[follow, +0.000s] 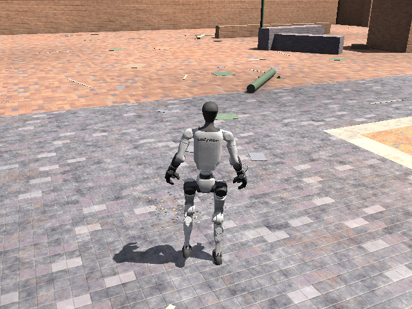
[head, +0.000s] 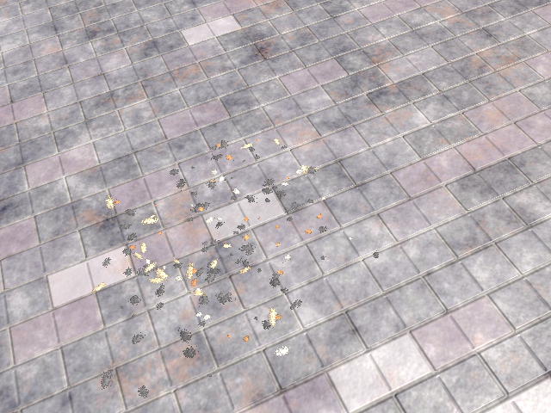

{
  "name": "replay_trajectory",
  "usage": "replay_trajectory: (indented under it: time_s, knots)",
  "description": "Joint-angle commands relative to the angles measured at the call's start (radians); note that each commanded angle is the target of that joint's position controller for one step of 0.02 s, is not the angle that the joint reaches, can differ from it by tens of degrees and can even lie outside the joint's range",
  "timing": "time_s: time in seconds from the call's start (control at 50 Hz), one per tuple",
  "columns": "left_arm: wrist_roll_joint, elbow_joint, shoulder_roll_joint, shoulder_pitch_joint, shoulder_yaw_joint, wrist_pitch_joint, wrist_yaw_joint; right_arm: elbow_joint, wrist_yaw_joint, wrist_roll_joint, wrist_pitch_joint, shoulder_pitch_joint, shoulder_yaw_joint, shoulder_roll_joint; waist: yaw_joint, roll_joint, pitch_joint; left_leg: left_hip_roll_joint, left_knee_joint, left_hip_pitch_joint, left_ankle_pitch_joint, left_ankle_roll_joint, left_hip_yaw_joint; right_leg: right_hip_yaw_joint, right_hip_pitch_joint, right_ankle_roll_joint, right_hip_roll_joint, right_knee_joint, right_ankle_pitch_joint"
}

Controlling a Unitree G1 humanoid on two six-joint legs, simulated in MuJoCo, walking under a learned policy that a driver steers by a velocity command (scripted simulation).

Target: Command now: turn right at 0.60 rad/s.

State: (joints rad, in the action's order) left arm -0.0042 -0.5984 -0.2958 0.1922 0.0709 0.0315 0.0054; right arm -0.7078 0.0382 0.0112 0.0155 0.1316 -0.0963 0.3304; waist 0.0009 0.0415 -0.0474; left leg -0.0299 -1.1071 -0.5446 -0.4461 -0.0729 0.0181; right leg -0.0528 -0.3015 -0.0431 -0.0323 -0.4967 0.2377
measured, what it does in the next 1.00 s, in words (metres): steps on the spot, turning right: left foot, then right foot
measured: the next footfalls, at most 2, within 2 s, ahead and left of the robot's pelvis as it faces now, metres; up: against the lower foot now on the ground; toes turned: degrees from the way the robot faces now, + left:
left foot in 0.30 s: +0.08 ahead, +0.13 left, +0.00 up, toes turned -16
right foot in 0.72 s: -0.03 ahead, -0.12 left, +0.00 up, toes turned -24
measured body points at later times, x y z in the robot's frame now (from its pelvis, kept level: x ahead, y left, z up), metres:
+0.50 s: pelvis +0.00 +0.03 +0.00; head +0.05 +0.04 +0.45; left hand +0.23 +0.27 -0.10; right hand +0.07 -0.28 -0.08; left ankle +0.04 +0.14 -0.74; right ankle -0.06 -0.10 -0.66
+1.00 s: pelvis +0.05 -0.05 +0.01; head +0.06 -0.09 +0.46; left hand +0.21 +0.18 -0.09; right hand +0.08 -0.37 -0.10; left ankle +0.25 +0.04 -0.68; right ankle -0.06 -0.10 -0.74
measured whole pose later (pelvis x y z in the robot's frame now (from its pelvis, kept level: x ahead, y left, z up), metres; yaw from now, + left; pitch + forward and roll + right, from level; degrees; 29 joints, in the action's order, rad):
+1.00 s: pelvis +0.05 -0.05 +0.01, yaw -26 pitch +1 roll +1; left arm 0.01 -0.72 -0.25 0.40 0.04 -0.05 0.01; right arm -0.75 -0.03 -0.01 -0.06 0.16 -0.08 0.32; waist 0.04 0.05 -0.01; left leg -0.08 -0.79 -0.64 -0.03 -0.04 0.01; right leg -0.02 -0.01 -0.05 -0.03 -0.24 0.25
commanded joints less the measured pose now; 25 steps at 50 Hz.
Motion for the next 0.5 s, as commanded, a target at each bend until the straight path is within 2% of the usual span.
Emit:
replay_trajectory:
  time_s: [0.02, 0.1, 0.2, 0.24, 0.28, 0.3, 0.32, 0.34, 0.36, 0.38, 0.4, 0.42, 0.44, 0.5]
  knots:
    - [0.000, 0.072, -0.159, -0.052, 0.041, -0.011, 0.020, 0.068, 0.000, -0.003, -0.017, -0.002, -0.021, 0.074, -0.017, -0.176, 0.154, 0.014, -0.011, -0.065, 0.088, -0.015, 0.037, -0.239, 0.162, -0.185, 0.216, 0.135, -0.450]
    - [-0.005, 0.063, -0.180, -0.033, 0.050, -0.004, 0.029, 0.081, -0.007, -0.006, -0.023, -0.046, -0.004, 0.043, 0.009, -0.185, 0.146, 0.036, 0.217, -0.014, 0.110, -0.020, 0.051, -0.291, 0.165, -0.181, 0.202, 0.121, -0.320]
    - [-0.007, 0.067, -0.195, -0.050, 0.055, 0.006, 0.016, 0.090, -0.026, -0.018, -0.037, -0.047, -0.008, 0.060, 0.020, -0.212, 0.132, 0.070, 0.399, 0.111, 0.070, 0.001, 0.063, -0.413, 0.112, -0.184, 0.197, 0.100, -0.267]
    - [-0.015, 0.069, -0.192, -0.066, 0.054, 0.009, 0.013, 0.089, -0.034, -0.020, -0.045, -0.022, -0.011, 0.062, 0.007, -0.216, 0.136, 0.077, 0.508, 0.166, 0.095, 0.016, 0.063, -0.458, 0.122, -0.170, 0.184, 0.072, -0.297]
    - [-0.028, 0.074, -0.174, -0.091, 0.048, 0.014, 0.019, 0.071, -0.037, -0.015, -0.054, 0.039, -0.019, 0.070, -0.034, -0.193, 0.144, 0.052, 0.728, 0.320, 0.287, 0.046, 0.056, -0.446, 0.068, -0.108, 0.128, 0.016, -0.226]
    - [-0.019, 0.074, -0.130, -0.053, 0.036, 0.012, 0.021, 0.075, -0.031, 0.001, -0.052, 0.067, -0.033, 0.128, -0.018, -0.076, 0.179, -0.109, 0.759, 0.447, 0.374, 0.104, 0.182, -0.373, -0.031, -0.050, 0.066, -0.108, -0.017]
    - [-0.021, 0.089, -0.107, -0.006, 0.033, 0.005, 0.020, 0.075, -0.028, 0.021, -0.040, 0.036, -0.047, 0.210, 0.042, 0.216, 0.130, -0.302, 0.788, 0.481, 0.581, 0.258, 0.415, -0.153, -0.244, 0.020, -0.111, -0.297, 0.333]
    - [-0.005, 0.075, -0.194, -0.005, 0.060, -0.004, 0.023, 0.091, -0.028, 0.032, -0.044, 0.032, -0.038, 0.158, 0.008, 0.200, 0.126, -0.399, 0.803, 0.427, 0.602, 0.366, 0.500, -0.118, -0.287, 0.071, -0.062, -0.550, 0.428]
    - [-0.013, 0.055, -0.233, 0.007, 0.078, -0.002, 0.021, 0.105, -0.022, 0.025, -0.046, -0.009, -0.020, 0.106, 0.023, 0.125, 0.110, -0.355, 0.795, 0.396, 0.563, 0.350, 0.409, -0.119, -0.288, 0.088, -0.030, -0.661, 0.358]
    - [-0.018, 0.030, -0.217, 0.022, 0.080, 0.009, 0.022, 0.112, -0.017, 0.014, -0.043, -0.054, -0.012, 0.079, 0.039, 0.089, 0.087, -0.282, 0.785, 0.378, 0.502, 0.299, 0.305, -0.103, -0.288, 0.105, -0.017, -0.705, 0.295]
    - [-0.016, 0.021, -0.194, 0.028, 0.076, 0.020, 0.024, 0.116, -0.011, 0.000, -0.040, -0.069, -0.007, 0.067, 0.033, 0.085, 0.072, -0.243, 0.783, 0.386, 0.476, 0.274, 0.242, -0.092, -0.311, 0.121, -0.014, -0.740, 0.236]
    - [-0.019, 0.021, -0.164, 0.024, 0.068, 0.026, 0.021, 0.114, -0.005, -0.004, -0.037, -0.065, -0.002, 0.063, 0.024, 0.089, 0.063, -0.223, 0.783, 0.388, 0.502, 0.271, 0.193, -0.075, -0.319, 0.134, -0.009, -0.752, 0.202]
    - [-0.023, 0.030, -0.142, 0.008, 0.061, 0.028, 0.018, 0.111, -0.001, 0.000, -0.031, -0.051, -0.002, 0.067, 0.013, 0.097, 0.059, -0.202, 0.790, 0.392, 0.511, 0.272, 0.146, -0.042, -0.317, 0.142, -0.004, -0.722, 0.176]
    - [-0.025, 0.066, -0.108, -0.062, 0.044, 0.024, 0.011, 0.096, 0.008, 0.008, -0.016, 0.012, -0.011, 0.092, -0.038, 0.129, 0.088, -0.226, 0.784, 0.497, 0.551, 0.296, 0.110, 0.000, -0.330, 0.160, 0.032, -0.571, 0.169]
